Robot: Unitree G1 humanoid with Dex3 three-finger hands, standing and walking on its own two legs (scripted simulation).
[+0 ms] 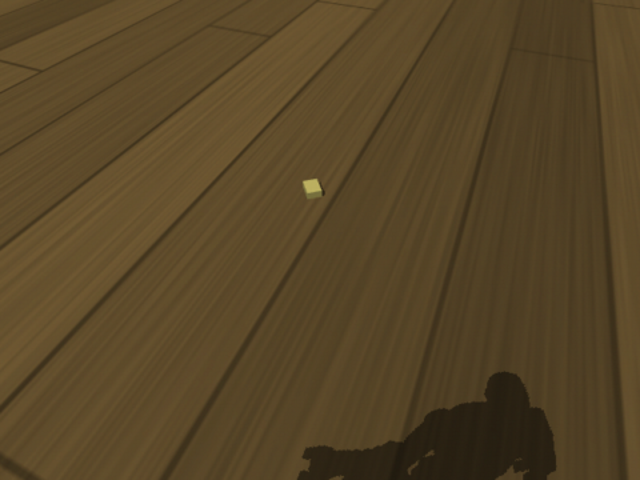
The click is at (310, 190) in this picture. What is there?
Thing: small box
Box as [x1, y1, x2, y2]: [303, 179, 321, 198]
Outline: 316,179 303,181 303,188 307,198 321,196 321,190
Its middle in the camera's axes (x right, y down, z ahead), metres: -0.02 -0.23 +1.88
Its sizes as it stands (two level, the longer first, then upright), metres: 0.090 0.070 0.037
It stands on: the floor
